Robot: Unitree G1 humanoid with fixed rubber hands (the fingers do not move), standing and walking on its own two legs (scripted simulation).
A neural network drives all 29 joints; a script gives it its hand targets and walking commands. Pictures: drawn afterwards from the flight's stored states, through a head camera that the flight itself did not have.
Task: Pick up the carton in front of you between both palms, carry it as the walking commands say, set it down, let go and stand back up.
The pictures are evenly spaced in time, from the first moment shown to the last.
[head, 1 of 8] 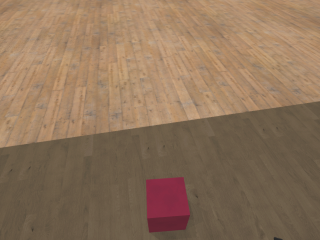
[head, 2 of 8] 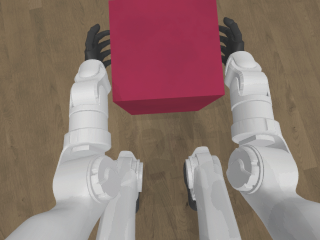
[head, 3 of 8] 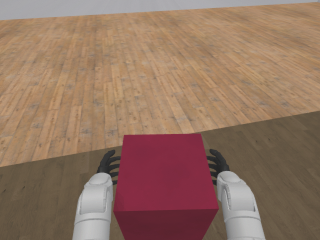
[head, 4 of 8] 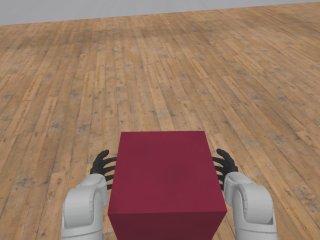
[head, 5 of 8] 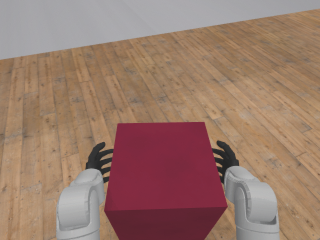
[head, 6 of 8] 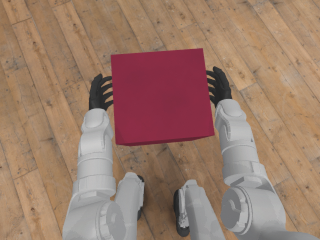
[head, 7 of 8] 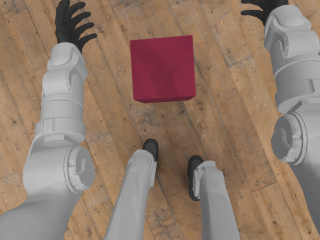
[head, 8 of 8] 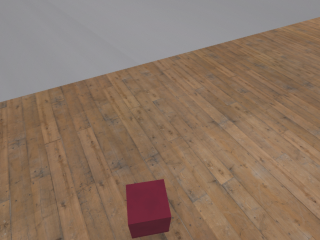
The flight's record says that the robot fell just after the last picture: no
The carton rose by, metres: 0.69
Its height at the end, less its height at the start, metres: -0.08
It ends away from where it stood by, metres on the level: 4.90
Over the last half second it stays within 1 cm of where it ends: yes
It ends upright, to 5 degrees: yes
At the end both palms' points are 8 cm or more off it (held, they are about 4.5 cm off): yes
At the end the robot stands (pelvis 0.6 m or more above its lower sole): yes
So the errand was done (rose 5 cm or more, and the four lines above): yes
